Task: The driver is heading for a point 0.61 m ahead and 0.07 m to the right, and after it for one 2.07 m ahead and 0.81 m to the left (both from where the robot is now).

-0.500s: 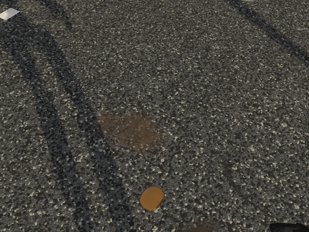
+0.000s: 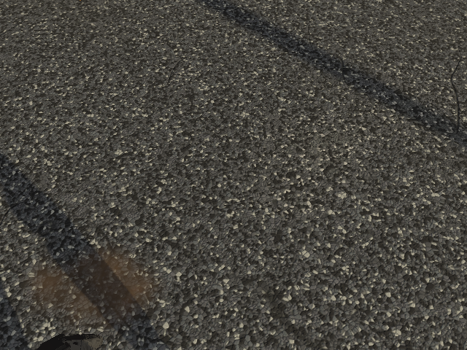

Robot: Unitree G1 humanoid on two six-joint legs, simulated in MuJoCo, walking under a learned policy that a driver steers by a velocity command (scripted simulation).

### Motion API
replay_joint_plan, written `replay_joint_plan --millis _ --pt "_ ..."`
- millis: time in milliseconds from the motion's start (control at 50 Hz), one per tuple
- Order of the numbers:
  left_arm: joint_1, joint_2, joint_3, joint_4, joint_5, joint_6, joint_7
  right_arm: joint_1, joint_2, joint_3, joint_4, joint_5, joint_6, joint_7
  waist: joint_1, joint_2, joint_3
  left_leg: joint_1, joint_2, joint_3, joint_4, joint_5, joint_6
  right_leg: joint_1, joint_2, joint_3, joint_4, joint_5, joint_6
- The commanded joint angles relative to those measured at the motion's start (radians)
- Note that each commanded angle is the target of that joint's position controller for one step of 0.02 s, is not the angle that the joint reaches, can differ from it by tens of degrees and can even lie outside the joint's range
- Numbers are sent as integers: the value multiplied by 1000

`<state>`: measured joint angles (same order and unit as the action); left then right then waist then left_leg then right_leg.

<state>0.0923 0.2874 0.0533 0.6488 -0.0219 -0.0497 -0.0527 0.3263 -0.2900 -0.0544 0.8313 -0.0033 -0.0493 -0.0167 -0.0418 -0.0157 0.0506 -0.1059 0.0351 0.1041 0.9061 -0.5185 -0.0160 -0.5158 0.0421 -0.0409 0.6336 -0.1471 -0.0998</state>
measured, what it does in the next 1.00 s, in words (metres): walks ahead, turning right: left foot, then right foot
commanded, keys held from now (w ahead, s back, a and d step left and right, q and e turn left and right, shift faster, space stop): w+e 0.44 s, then w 0.26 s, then w+q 0.30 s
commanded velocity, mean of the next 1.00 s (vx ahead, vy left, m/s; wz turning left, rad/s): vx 0.50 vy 0.00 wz -0.29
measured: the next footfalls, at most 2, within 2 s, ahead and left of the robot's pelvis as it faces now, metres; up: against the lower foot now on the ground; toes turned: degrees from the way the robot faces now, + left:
left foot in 0.42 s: +0.43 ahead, +0.11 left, +0.00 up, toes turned -19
right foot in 0.90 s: +0.58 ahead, -0.23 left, +0.00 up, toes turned -18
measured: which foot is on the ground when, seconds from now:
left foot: up 0.00-0.40, down 0.42-0.92, up 0.94-1.00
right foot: down 0.00-0.42, up 0.44-0.88, down 0.90-1.00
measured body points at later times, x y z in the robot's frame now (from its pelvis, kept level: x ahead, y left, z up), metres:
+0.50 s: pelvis +0.29 +0.03 +0.01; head +0.31 +0.03 +0.46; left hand +0.43 +0.29 -0.11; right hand +0.41 -0.27 -0.06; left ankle +0.39 +0.12 -0.72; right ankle +0.13 -0.06 -0.65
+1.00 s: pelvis +0.52 -0.09 +0.02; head +0.54 -0.11 +0.47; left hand +0.79 +0.09 -0.05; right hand +0.45 -0.36 -0.12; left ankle +0.45 +0.09 -0.64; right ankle +0.54 -0.21 -0.72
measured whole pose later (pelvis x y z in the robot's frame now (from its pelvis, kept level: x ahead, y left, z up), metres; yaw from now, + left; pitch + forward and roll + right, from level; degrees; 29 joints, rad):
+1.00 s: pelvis +0.52 -0.09 +0.02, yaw -15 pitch +2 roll +0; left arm 0.10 0.25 0.04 0.64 0.00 -0.08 -0.02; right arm 0.39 -0.30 -0.05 0.86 0.03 -0.06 0.00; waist -0.06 0.02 0.03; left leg -0.34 0.02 -0.06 1.06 -0.45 0.01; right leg -0.38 -0.01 -0.04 0.53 -0.18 -0.02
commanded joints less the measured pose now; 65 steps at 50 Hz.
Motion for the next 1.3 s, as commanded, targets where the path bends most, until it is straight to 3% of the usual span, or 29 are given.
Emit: replay_joint_plan --millis 20,40,60,100,160,240,300,360,400,420,440,460,480,500,520,560,640,720,820,860,880,900,920,940,960,1000,1040,1180,1300 --pt "306 186 63 -6 6 -11 20 -98 -150 -17 -162 41 -88 27 168 -87 -282 -723 -14 -211 473 37 29 837 -337 691 -317 -99 -261" --pt "245 169 58 -14 3 -14 22 -118 -135 -11 -166 30 -98 23 123 3 -194 -692 28 -203 383 118 35 686 -291 575 -323 -2 -228" --pt "182 144 51 -29 7 -13 25 -123 -138 -18 -160 6 -97 17 83 25 -136 -634 54 -195 298 158 24 553 -257 497 -339 104 -210" --pt "130 121 42 -52 21 -15 31 -88 -135 -25 -159 -7 -73 16 28 -9 -110 -532 73 -197 229 196 -1 408 -220 437 -386 209 -213" --pt "141 149 50 -38 13 -18 47 -117 -95 -13 -172 -16 -48 11 21 -17 -72 -505 62 -160 80 273 -51 276 -181 342 -412 281 -209" --pt "195 171 58 -12 2 -5 65 -280 -55 6 -207 -11 -54 19 88 -51 -52 -407 0 -144 -245 561 -65 209 -107 277 -389 151 -135" --pt "248 175 61 11 -5 3 67 -344 -81 -2 -227 8 -64 31 112 -68 -55 -364 -28 -170 -351 599 -56 257 -136 351 -348 56 -116" --pt "251 165 61 16 -4 10 71 -321 -124 -22 -226 13 -75 38 84 -97 -60 -325 -27 -199 -405 496 -18 344 -174 449 -257 17 -91" --pt "233 132 52 7 1 14 69 -196 -149 -42 -196 9 -84 32 14 -107 -103 -146 -24 -175 -460 457 29 328 -133 446 -142 55 -52" --pt "234 72 30 -6 10 10 64 -71 -191 -57 -185 -9 -89 23 -43 -38 -216 76 101 -283 -447 410 88 246 -75 381 85 -5 -15" --pt "357 7 9 -33 -9 1 65 41 -281 -79 -160 -27 -77 20 -15 245 -361 425 335 -697 -515 201 245 -81 71 227 427 -337 61" --pt "378 78 15 -24 -19 -3 67 65 -227 -71 -144 -2 -70 31 -20 308 -348 436 391 -936 -602 -63 280 -247 16 223 602 -444 78" --pt "300 145 33 -15 -17 0 68 21 -155 -51 -153 5 -66 30 -42 193 -214 323 345 -813 -628 -105 239 -287 -24 232 662 -352 84" --pt "232 148 34 -24 -4 4 69 -23 -126 -40 -154 -2 -59 30 -35 120 -135 208 298 -669 -629 7 208 -269 -54 193 658 -281 88" --pt "184 135 34 -38 8 2 67 -57 -104 -31 -148 -7 -54 31 -22 97 -72 104 255 -567 -648 130 205 -249 -76 185 609 -232 88" --pt "183 100 31 -40 2 2 58 -80 -78 -21 -134 -13 -58 30 16 133 -41 -2 199 -442 -692 269 199 -170 -111 172 527 -181 85" --pt "128 47 11 -56 15 1 51 -60 -119 -32 -96 7 -66 30 22 107 -32 -19 200 -333 -749 436 242 -170 -134 125 335 -101 99" --pt "3 23 -6 -76 14 -18 36 -26 -153 -37 -63 20 -51 27 -19 91 -17 -33 166 -227 -758 514 221 -93 -128 77 81 88 107" --pt "-105 53 3 -111 1 -39 18 57 -182 -41 -19 36 -24 24 -35 102 3 14 199 -272 -697 521 199 4 -80 69 -94 104 99" --pt "-46 81 18 -96 2 -47 17 47 -196 -45 -13 38 -13 18 20 110 -23 20 204 -285 -627 571 173 126 -63 62 -159 83 75" --pt "48 112 37 -66 8 -47 24 45 -183 -40 -13 36 -12 17 71 98 -79 -7 165 -257 -522 672 149 283 -47 46 -190 76 52" --pt "190 162 59 -37 21 -47 36 38 -140 -24 -23 25 -16 18 140 73 -185 -110 108 -214 -320 632 112 517 -119 102 -167 89 12" --pt "329 254 81 -26 46 -37 49 84 -41 7 -59 6 -29 18 166 -128 -354 -440 -13 -127 51 300 40 888 -380 420 -151 46 -92" --pt "360 229 74 -10 39 -28 46 126 -43 11 -63 28 -41 16 159 -274 -433 -604 -53 -190 261 -75 26 915 -484 712 -279 -138 -170" --pt "315 160 53 -5 27 -27 43 71 -136 -18 -64 49 -41 16 158 -171 -288 -679 0 -230 351 -20 29 800 -443 627 -315 -238 -140" --pt "191 91 29 0 22 -33 38 -13 -128 -23 -81 39 -29 15 104 -107 -119 -660 64 -196 314 131 29 567 -362 404 -383 -162 -99" --pt "115 59 25 12 31 -49 34 6 -92 -26 -73 33 -3 16 47 -123 -57 -563 100 -205 259 216 19 415 -314 262 -452 -33 -82" --pt "119 113 51 77 34 -64 56 -120 -35 -13 -128 25 17 37 48 -43 0 -569 96 -183 -24 502 1 397 -292 -13 -512 198 -79" --pt "193 173 73 129 5 -36 64 -293 -45 -8 -209 24 19 71 101 -20 51 -566 73 -103 -238 493 56 538 -338 -107 -477 223 -44"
